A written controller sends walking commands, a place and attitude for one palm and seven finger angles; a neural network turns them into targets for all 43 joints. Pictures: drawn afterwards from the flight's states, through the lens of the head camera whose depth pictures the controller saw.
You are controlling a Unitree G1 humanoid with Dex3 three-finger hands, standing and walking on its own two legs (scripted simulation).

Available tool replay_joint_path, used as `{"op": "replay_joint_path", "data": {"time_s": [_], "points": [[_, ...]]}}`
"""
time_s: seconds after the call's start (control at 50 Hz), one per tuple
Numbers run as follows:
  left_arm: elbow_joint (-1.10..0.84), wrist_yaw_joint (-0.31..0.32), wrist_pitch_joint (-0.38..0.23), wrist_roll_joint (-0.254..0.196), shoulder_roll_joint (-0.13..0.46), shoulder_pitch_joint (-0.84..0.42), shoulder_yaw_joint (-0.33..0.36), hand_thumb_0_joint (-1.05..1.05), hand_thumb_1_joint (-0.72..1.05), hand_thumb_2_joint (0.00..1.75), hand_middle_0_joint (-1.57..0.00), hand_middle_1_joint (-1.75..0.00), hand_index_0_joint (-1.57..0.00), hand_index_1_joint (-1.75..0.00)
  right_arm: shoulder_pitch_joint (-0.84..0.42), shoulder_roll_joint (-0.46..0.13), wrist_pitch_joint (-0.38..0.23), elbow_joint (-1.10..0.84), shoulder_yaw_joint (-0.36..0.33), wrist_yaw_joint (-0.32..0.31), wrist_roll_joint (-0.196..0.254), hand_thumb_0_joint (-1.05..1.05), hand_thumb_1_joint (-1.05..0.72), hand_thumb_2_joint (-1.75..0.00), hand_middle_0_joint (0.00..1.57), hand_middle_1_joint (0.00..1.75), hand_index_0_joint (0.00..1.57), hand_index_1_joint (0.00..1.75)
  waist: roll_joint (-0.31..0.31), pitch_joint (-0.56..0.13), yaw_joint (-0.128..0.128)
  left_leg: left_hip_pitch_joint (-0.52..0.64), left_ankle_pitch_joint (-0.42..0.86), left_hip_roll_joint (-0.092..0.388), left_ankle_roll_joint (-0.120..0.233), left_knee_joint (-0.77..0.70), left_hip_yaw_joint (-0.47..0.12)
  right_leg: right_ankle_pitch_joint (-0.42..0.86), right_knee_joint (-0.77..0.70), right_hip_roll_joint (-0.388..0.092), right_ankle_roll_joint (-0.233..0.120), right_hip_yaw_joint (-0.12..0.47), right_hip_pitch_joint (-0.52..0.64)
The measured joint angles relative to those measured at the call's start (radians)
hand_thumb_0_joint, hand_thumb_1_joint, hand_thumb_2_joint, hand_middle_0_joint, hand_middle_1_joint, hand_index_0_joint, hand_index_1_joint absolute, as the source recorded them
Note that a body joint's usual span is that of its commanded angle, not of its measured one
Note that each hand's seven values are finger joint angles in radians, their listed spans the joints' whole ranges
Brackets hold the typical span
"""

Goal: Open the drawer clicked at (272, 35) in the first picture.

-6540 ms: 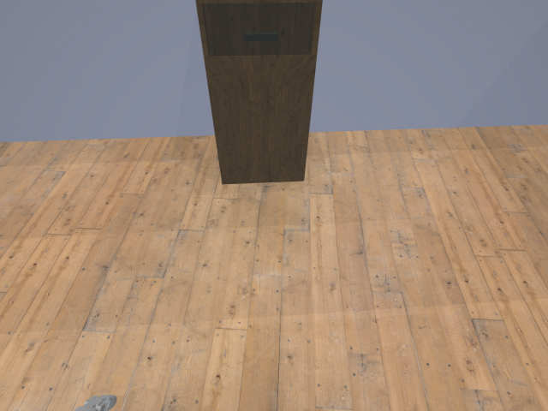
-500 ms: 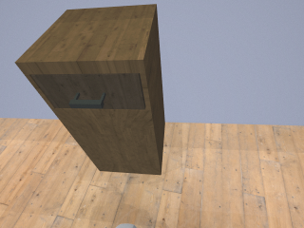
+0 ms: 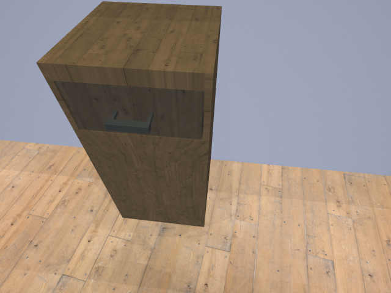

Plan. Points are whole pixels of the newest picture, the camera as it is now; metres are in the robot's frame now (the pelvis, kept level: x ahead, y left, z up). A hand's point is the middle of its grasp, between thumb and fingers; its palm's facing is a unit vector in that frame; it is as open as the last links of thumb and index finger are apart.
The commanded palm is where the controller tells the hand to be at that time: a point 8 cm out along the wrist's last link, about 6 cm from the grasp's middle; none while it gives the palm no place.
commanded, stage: come to a stop and stand still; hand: left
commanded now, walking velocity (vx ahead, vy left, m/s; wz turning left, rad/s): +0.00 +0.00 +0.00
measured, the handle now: (130, 120) +0.54 +0.24 +0.01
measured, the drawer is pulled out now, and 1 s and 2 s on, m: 0.00 0.00 0.00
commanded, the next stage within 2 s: look again from close up in 0.20 s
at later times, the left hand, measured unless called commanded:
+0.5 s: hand out of the picture +0.02 +0.20 -0.17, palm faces +0.00 -0.97 -0.23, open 7.4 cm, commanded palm none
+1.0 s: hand out of the picture +0.08 +0.20 -0.13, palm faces -0.03 -0.92 -0.39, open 7.3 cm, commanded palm +0.11 +0.24 -0.05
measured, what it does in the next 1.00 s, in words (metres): stands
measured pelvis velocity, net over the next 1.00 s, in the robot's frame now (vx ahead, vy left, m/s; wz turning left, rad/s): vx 0.01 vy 0.01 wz -0.01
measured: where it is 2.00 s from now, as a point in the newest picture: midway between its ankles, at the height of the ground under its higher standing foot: outside the picture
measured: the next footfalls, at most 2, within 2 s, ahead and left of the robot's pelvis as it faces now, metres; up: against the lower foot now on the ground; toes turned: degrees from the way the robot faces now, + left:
none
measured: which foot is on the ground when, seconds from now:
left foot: down 0.00-1.00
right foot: down 0.00-1.00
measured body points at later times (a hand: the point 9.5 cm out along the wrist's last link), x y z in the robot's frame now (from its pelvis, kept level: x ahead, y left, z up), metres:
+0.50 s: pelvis +0.00 +0.02 +0.00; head +0.02 +0.00 +0.45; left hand +0.02 +0.25 -0.15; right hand -0.01 -0.20 -0.17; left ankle -0.04 +0.13 -0.74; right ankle -0.01 -0.11 -0.74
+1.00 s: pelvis +0.01 +0.01 +0.00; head +0.03 +0.00 +0.45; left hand +0.08 +0.25 -0.10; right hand +0.04 -0.23 -0.15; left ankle -0.04 +0.13 -0.74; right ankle -0.01 -0.11 -0.74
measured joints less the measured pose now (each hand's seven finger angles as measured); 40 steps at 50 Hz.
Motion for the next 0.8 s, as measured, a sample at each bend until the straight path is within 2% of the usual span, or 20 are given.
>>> {"op": "replay_joint_path", "data": {"time_s": [0.08,0.3,0.36,0.42,0.58,0.8], "points": [[0.010,0.004,-0.018,-0.003,-0.033,-0.012,-0.016,0.00,0.90,0.89,-0.20,-0.29,-0.20,-0.30,0.003,-0.012,-0.007,0.017,-0.002,0.000,0.005,0.01,-0.94,-0.90,0.20,0.30,0.20,0.30,0.034,0.006,-0.023,0.013,0.004,0.013,-0.002,-0.016,-0.004,0.008,-0.041,0.014,-0.003,-0.007,0.026],[0.020,0.015,-0.009,-0.008,-0.001,-0.059,-0.011,0.01,0.92,0.89,-0.20,-0.29,-0.20,-0.30,0.061,0.021,-0.010,0.079,0.017,-0.002,0.001,0.01,-0.92,-0.90,0.20,0.29,0.20,0.30,0.008,0.011,-0.037,0.051,0.016,0.027,-0.004,-0.050,-0.005,0.035,-0.101,0.029,-0.005,-0.010,0.075],[0.003,0.029,-0.038,-0.004,-0.006,-0.055,-0.020,0.01,0.92,0.89,-0.20,-0.29,-0.20,-0.30,0.070,0.014,-0.009,0.049,0.014,0.011,0.002,0.01,-0.91,-0.90,0.20,0.29,0.20,0.30,0.026,0.021,-0.047,-0.003,-0.010,0.037,-0.001,0.020,-0.006,0.036,-0.082,0.036,-0.003,-0.013,0.044],[-0.005,0.021,-0.040,-0.005,-0.006,-0.051,-0.027,0.01,0.92,0.89,-0.20,-0.29,-0.20,-0.30,0.086,0.010,-0.020,0.016,0.016,0.016,-0.004,0.01,-0.91,-0.90,0.20,0.29,0.20,0.30,0.035,0.026,-0.057,-0.024,-0.024,0.026,0.009,0.049,-0.004,0.019,-0.043,0.024,0.002,-0.009,0.019],[-0.013,0.011,-0.023,-0.006,-0.005,-0.037,-0.028,0.00,0.91,0.89,-0.20,-0.29,-0.20,-0.30,0.114,0.020,-0.027,0.007,0.035,0.016,-0.008,0.01,-0.91,-0.90,0.20,0.29,0.20,0.30,0.048,0.009,-0.050,-0.002,-0.036,-0.002,0.027,0.056,0.007,-0.012,0.001,-0.004,0.019,0.004,0.023],[-0.009,0.008,-0.018,-0.005,-0.016,-0.021,-0.024,0.00,0.91,0.89,-0.20,-0.29,-0.20,-0.30,0.101,0.017,-0.032,0.025,0.037,0.011,-0.006,0.01,-0.91,-0.90,0.20,0.29,0.20,0.30,0.032,0.016,-0.042,0.017,-0.026,-0.006,0.024,0.020,0.013,-0.018,-0.003,-0.007,0.017,0.011,0.025]]}}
